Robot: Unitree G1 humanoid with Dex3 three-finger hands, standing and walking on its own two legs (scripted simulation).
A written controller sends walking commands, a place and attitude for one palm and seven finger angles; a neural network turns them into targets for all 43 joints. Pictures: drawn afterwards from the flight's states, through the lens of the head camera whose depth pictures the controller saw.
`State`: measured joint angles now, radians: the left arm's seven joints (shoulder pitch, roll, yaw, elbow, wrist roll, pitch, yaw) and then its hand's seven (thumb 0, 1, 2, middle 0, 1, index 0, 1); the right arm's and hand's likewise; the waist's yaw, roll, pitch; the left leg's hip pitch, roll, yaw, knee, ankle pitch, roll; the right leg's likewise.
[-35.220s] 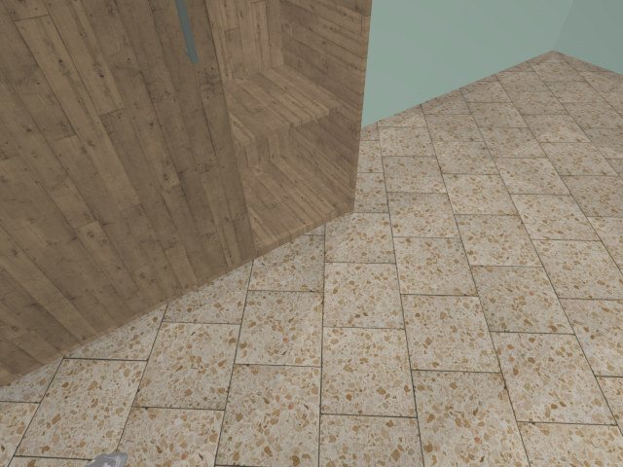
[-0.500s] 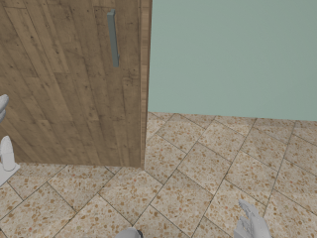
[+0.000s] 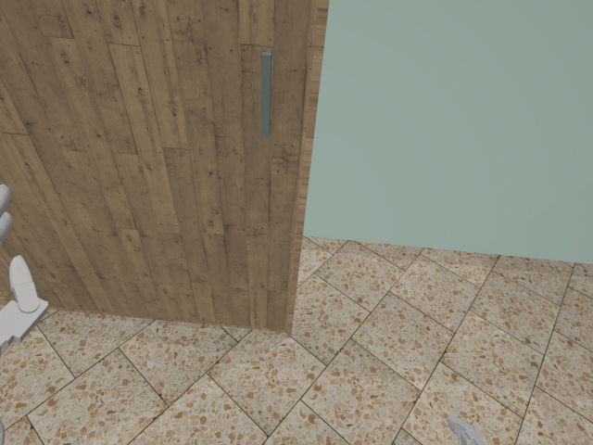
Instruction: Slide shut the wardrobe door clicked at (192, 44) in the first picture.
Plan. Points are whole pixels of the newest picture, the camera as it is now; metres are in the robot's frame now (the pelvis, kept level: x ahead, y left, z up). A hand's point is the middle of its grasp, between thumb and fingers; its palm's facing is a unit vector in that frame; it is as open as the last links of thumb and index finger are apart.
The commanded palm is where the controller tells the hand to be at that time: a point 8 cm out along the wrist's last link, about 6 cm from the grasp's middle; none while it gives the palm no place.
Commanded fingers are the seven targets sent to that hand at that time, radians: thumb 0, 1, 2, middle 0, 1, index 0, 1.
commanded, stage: stop stepping back and stand still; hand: left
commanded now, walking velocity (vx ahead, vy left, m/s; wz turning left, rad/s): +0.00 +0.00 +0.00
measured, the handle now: (267, 94) +0.68 +0.11 +0.19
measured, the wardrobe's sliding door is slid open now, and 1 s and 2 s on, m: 0.00 0.00 0.00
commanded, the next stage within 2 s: let the arm hang, fingers relaxed in 0.24 s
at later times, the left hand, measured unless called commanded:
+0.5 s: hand (107, 410) +0.18 +0.27 -0.06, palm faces +0.16 -0.91 -0.39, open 7.4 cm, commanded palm none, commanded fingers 0.00 0.90 0.90 -0.20 -0.30 -0.20 -0.30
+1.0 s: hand out of the picture -0.05 +0.20 -0.16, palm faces +0.07 -0.97 -0.23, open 7.3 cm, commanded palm none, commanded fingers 0.00 0.90 0.90 -0.20 -0.30 -0.20 -0.30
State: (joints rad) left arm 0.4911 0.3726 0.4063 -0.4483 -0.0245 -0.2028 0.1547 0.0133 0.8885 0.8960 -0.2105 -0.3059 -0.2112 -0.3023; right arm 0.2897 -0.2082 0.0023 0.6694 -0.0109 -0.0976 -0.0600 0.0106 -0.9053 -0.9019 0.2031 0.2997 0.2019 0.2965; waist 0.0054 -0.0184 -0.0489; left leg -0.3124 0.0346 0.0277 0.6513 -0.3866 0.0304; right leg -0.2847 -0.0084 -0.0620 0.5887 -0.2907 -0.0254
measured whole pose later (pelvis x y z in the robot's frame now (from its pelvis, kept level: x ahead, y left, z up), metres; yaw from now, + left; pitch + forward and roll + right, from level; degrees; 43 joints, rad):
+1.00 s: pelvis +0.00 +0.01 +0.01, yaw +4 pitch -1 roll -1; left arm 0.31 0.19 0.00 1.16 0.01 0.02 0.02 0.01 0.92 0.90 -0.20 -0.30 -0.20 -0.30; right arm 0.30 -0.15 0.00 1.10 -0.02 0.03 -0.02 0.00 -0.91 -0.90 0.20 0.30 0.20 0.30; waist -0.01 0.03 0.07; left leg -0.27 -0.03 -0.02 0.44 -0.16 0.03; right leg -0.21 0.01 0.00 0.42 -0.21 0.00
